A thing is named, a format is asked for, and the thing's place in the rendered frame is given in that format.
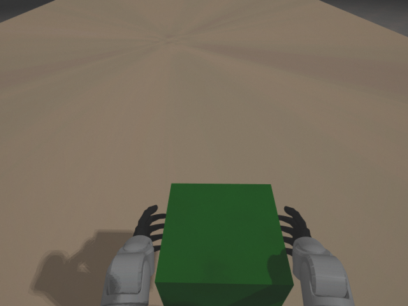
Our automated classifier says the robot right forearm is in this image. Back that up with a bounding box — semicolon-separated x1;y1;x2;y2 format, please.
292;237;355;306

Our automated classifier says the robot left forearm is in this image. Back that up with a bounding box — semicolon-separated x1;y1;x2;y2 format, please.
100;235;155;306

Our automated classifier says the left robot hand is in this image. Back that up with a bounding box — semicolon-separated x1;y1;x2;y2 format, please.
133;205;166;252

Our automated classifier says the carton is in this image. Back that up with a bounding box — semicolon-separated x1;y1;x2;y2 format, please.
155;184;294;306

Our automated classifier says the right robot hand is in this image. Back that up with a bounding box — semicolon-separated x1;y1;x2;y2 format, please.
278;206;311;256

